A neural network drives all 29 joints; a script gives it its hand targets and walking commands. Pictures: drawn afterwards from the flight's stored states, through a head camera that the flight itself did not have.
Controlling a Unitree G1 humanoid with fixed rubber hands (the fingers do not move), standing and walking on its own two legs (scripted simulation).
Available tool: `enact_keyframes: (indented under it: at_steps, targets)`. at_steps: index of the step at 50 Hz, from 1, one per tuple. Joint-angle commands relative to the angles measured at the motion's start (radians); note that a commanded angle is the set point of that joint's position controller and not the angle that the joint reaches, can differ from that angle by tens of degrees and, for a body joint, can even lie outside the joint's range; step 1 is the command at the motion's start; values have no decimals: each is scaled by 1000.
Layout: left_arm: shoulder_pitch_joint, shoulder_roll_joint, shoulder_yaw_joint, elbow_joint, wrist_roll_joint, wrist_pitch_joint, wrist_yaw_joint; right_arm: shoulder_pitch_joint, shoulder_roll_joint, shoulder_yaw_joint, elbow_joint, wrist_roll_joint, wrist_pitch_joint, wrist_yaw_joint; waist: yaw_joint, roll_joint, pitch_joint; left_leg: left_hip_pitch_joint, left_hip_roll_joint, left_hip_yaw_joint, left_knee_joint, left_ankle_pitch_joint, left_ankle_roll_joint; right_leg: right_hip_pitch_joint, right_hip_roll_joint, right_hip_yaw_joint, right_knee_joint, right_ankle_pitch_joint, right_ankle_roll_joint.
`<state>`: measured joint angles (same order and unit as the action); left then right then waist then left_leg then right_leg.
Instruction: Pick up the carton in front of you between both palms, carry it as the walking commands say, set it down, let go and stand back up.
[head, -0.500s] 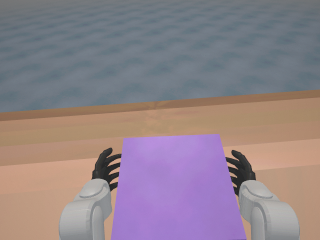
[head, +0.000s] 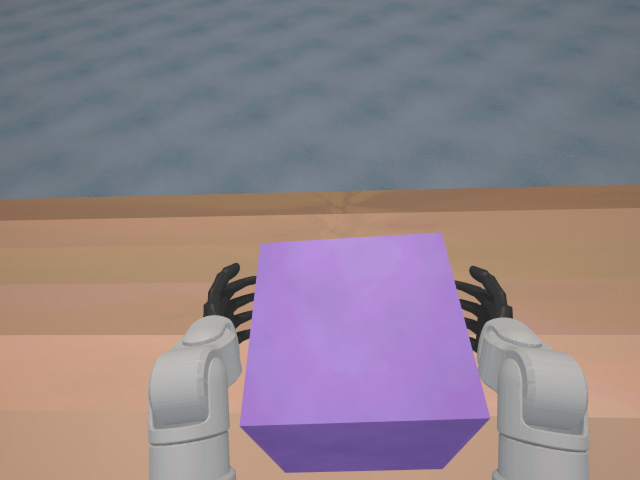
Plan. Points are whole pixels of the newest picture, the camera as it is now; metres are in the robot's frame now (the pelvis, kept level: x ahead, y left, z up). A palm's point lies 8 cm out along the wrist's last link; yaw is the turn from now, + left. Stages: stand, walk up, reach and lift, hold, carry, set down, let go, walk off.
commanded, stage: carry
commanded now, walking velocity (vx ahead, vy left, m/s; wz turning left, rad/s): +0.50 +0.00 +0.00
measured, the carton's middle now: (356, 363) +0.29 +0.01 +0.01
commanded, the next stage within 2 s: none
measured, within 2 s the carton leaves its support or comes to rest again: neither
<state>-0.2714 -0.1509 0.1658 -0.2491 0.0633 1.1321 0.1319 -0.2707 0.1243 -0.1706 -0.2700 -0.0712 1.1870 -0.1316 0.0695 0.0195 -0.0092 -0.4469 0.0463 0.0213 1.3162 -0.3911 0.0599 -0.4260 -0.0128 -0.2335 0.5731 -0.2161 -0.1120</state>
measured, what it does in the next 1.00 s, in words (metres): goes down: left foot, then right foot 0.10 m lower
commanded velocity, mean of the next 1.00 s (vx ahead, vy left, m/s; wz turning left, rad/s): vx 0.50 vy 0.00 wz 0.00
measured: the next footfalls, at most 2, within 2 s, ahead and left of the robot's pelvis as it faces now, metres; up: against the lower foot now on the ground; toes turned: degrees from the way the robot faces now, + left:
left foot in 0.36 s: +0.42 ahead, +0.08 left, +0.00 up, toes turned +4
right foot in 0.86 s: +0.73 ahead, -0.07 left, -0.10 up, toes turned -3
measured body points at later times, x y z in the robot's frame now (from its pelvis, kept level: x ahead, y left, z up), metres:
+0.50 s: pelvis +0.32 +0.03 -0.01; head +0.38 +0.02 +0.44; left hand +0.69 +0.14 +0.08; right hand +0.66 -0.16 +0.08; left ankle +0.38 +0.08 -0.72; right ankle +0.20 -0.09 -0.62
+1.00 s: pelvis +0.67 -0.04 -0.11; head +0.68 -0.05 +0.33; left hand +1.00 +0.12 -0.03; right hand +1.02 -0.18 -0.03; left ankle +0.60 +0.10 -0.72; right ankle +0.69 -0.07 -0.83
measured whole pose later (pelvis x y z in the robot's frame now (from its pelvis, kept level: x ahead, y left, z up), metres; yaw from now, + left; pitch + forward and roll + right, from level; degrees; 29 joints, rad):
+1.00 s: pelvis +0.67 -0.04 -0.11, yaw +0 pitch +3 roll +1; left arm -0.44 -0.09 0.22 -0.02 0.04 1.10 0.14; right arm -0.47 0.08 -0.21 0.01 -0.05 1.13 -0.15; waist 0.05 0.02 -0.04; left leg -0.55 0.00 -0.03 1.36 -0.45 0.03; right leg -0.43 0.10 -0.10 0.71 -0.34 -0.16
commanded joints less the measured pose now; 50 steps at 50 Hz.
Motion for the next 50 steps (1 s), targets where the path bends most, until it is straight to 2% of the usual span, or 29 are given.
enact_keyframes:
  at_steps: [1,6,11,13,15,16,17,18,19,20,21,22,23,25,28,31,32,34,36,37,39,41,42,43,44,46,47,48,50]
  targets:
    - [-625,-835,-758,-20,-363,-37,-167,-591,797,680,-8,231,-93,116,-38,-113,-382,-202,38,4,-71,83,6,388,-275,362,-256,129,-71]
    - [-652,-747,-682,60,-314,-69,-130,-703,737,667,32,233,-126,81,-24,-138,-340,-351,42,48,-257,188,-9,472,-248,278,-237,263,-98]
    - [-690,-674,-601,115,-271,-62,-81,-785,695,620,80,263,-117,52,1,-105,-267,-297,-13,128,-595,335,-3,488,-173,189,-182,481,-71]
    - [-707,-659,-588,120,-270,-50,-68,-794,681,599,92,267,-100,47,3,-151,-257,-199,-50,183,-699,385,10,480,-159,142,-155,560,-49]
    - [-725,-664,-589,106,-276,-35,-60,-783,674,580,103,274,-82,45,-49,-161,-332,28,-101,193,-765,388,43,457,-146,111,-30,734,-13]
    - [-733,-673,-594,103,-274,-25,-59,-761,672,567,123,269,-75,46,-132,-155,-424,251,-118,209,-718,445,62,384,-140,47,155,774,19]
    - [-752,-685,-600,103,-282,-14,-61,-758,668,557,120,270,-69,50,-210,-41,-473,443,-67,157,-761,417,80,249,-92,45,395,587,39]
    - [-758,-706,-593,102,-286,-2,-64,-773,652,550,114,273,-64,51,-192,182,-501,596,162,-244,-766,467,150,-4,18,98,647,72,69]
    - [-756,-713,-585,95,-282,4,-66,-794,684,568,108,299,-62,54,-163,329,-569,707,295,-580,-870,386,281,-218,124,190,880,-335,77]
    - [-762,-709,-560,89,-264,7,-61,-823,745,607,109,341,-57,66,-165,254,-537,759,278,-563,-879,423,286,-356,68,247,929,-317,47]
    - [-785,-733,-556,76,-258,6,-59,-887,784,636,45,380,-64,81,-169,137,-499,685,260,-465,-854,505,248,-381,24,282,883,-285,35]
    - [-797,-762,-564,60,-254,4,-62,-936,821,653,18,410,-68,94,-151,40,-476,600,241,-407,-856,526,221,-354,-6,295,800,-229,36]
    - [-811,-780,-570,48,-249,-3,-63,-972,860,676,5,432,-74,103,-131,9,-463,543,222,-346,-860,516,201,-319,-25,289,705,-182,39]
    - [-795,-801,-583,29,-241,-21,-68,-1001,900,715,-34,460,-92,115,-129,21,-483,516,204,-282,-862,488,192,-260,-27,272,554,-162,52]
    - [-748,-788,-615,12,-234,-35,-73,-936,875,718,-39,441,-103,117,-141,64,-480,537,208,-227,-842,591,221,-270,-7,236,385,-150,65]
    - [-722,-770,-638,1,-235,-35,-82,-857,836,711,-19,403,-102,114,-152,84,-499,590,171,-130,-753,726,176,-293,-4,187,356,118,59]
    - [-716,-757,-642,-2,-237,-32,-85,-821,823,704,2,389,-99,113,-170,84,-493,692,163,-141,-716,712,160,-394,-28,217,328,193,60]
    - [-694,-729,-634,31,-229,-21,-92,-775,784,683,50,346,-91,110,-209,45,-397,690,91,-116,-677,584,141,-450,-6,182,139,318,68]
    - [-663,-706,-616,80,-216,-7,-94,-725,752,656,94,331,-84,107,-205,37,-284,446,44,-56,-687,340,119,-225,20,144,-105,528,64]
    - [-656,-690,-599,87,-206,-5,-92,-721,749,650,111,327,-81,106,-199,49,-268,368,40,-46,-671,315,110,-109,44,112,-134,568,61]
    - [-647,-660,-564,112,-186,1,-85,-744,743,639,140,324,-80,102,-141,97,-262,275,50,-13,-533,317,83,57,34,98,-122,611,50]
    - [-601,-627,-517,158,-166,3,-74,-763,744,633,167,321,-75,97,28,60,-370,184,44,62,-214,563,22,380,29,92,-98,586,29]
    - [-614,-621,-512,152,-172,1,-74,-794,740,612,171,318,-75,91,87,-48,-368,92,-4,86,75,409,-18,462,-23,147,-109,509,4]
    - [-622,-605,-502,184,-182,2,-72,-789,730,581,188,300,-68,83,69,-264,-337,-199,-127,68,264,-244,-37,627,-144,317,27,744,-15]
    - [-657,-604,-509,208,-209,2,-68,-765,701,551,211,267,-57,67,-45,-308,-365,-322,-107,-42,295,-216,-29,638,-283,592,45,767,-77]
    - [-779,-693,-560,169,-282,-16,-74,-814,730,537,197,259,-58,47,-10,-196,-363,-345,-45,-67,218,-144,-24,487,-304,765,-118,135,-177]
    - [-805,-758,-578,146,-310,-26,-83,-834,746,545,158,263,-72,43,-38,-65,-337,-331,-10,-103,86,-47,-27,394,-285,768,-143,73,-133]
    - [-838,-827,-618,117,-353,-41,-97,-832,794,553,140,262,-89,45,-50,-31,-353,-285,1,-113,0,-16,-27,319,-282,713,-131,82,-124]
    - [-886,-885,-650,101,-384,-69,-114,-857,856,578,137,265,-119,55,-30,-70,-363,-283,1,-93,-145,8,-41,317,-255,663,-116,186,-153]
